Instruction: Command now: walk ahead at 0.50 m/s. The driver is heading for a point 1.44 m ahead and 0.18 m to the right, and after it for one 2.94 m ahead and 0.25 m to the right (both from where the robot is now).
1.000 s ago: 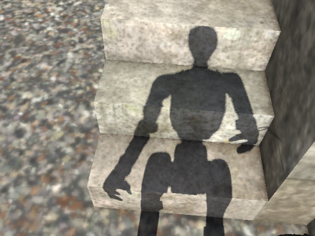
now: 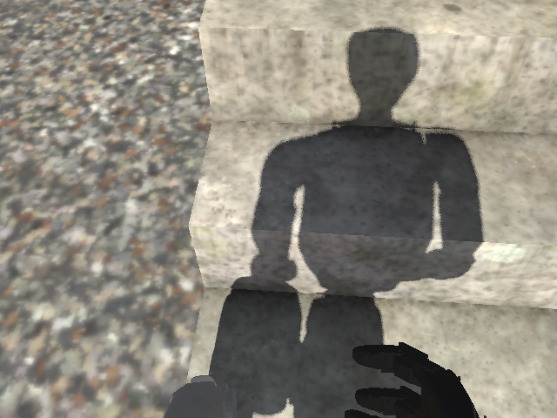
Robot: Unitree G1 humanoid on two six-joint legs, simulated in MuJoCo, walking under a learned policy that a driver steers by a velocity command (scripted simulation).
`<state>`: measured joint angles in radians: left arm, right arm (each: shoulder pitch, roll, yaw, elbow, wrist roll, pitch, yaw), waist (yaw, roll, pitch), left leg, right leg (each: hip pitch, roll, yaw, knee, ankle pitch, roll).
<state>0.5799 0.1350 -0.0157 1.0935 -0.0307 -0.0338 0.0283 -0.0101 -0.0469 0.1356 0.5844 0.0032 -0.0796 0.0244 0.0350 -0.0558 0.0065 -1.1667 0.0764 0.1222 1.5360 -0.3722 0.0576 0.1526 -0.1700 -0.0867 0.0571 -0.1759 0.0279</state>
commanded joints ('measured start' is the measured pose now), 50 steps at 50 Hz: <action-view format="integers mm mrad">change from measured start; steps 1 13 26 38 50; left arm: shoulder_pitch -55 -385 -445 -322 -280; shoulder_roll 366 -82 68 -38 165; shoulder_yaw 72 -73 -58 -27 31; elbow -41 -368 -329 -9 -10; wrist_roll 21 -20 30 55 40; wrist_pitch -22 -24 -13 -28 5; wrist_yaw -11 -70 -72 -34 10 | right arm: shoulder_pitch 288 318 461 370 301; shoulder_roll -319 -45 -389 -131 -253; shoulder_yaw -141 -56 -112 -120 -126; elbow -30 486 511 383 407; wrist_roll -9 -97 3 9 5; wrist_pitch -20 12 8 29 35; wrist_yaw -6 24 -85 -26 -57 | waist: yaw -321 56 139 -148 -51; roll -325 114 438 27 8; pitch -343 95 -255 -7 -40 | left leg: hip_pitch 831 650 1401 508 943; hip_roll -137 142 259 -162 4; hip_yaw -95 -220 -77 -257 -189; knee -451 -1219 -1009 -13 -1217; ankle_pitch -10 46 2300 165 459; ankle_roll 90 6 97 -14 -14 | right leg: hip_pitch -55 -1517 -692 -600 -137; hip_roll -83 278 241 98 101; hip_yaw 47 230 -36 102 223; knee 468 2470 959 447 229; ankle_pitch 1898 110 -200 269 483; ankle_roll -149 -196 -192 -266 -128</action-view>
